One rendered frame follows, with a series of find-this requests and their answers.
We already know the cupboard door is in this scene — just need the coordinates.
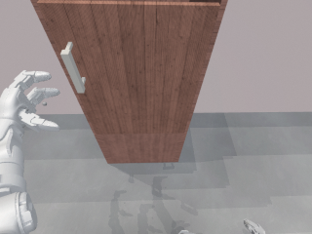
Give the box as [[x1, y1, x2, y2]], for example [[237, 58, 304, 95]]
[[37, 0, 220, 135]]

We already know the handle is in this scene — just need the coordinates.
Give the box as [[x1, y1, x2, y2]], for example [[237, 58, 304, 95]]
[[60, 42, 86, 94]]

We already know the left robot hand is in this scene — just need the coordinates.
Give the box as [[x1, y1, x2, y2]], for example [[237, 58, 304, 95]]
[[0, 70, 60, 133]]

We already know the right robot hand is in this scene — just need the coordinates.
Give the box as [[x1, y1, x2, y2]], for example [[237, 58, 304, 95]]
[[244, 218, 265, 234]]

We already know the robot left forearm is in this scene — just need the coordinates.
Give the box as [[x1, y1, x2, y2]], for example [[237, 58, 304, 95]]
[[0, 118, 27, 197]]

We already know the robot left upper arm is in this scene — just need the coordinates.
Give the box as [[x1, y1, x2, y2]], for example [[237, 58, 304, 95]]
[[0, 191, 38, 234]]

